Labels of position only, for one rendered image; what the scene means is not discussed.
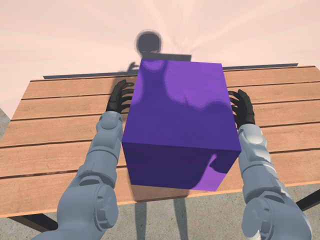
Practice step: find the carton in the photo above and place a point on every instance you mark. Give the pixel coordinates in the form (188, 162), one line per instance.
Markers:
(180, 130)

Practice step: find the left robot upper arm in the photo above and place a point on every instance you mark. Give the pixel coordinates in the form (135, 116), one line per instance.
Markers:
(84, 213)

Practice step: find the table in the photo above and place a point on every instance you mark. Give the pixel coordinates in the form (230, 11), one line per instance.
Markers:
(52, 128)

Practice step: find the right robot forearm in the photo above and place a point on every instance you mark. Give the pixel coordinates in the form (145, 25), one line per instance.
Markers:
(257, 170)

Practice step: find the right robot hand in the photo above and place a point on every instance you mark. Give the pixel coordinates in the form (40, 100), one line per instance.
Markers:
(244, 110)

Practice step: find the right robot upper arm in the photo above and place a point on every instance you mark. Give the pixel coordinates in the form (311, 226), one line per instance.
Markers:
(267, 219)

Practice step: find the left robot forearm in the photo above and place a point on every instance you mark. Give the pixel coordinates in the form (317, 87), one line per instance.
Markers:
(103, 154)

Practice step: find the left robot hand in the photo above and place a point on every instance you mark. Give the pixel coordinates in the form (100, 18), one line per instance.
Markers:
(116, 99)

